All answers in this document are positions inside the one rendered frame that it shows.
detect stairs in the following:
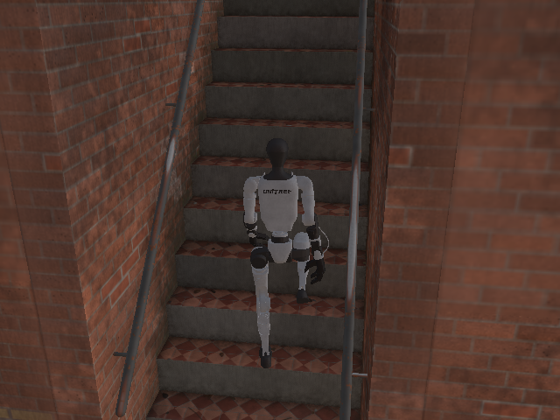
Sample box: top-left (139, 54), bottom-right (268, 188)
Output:
top-left (146, 0), bottom-right (375, 420)

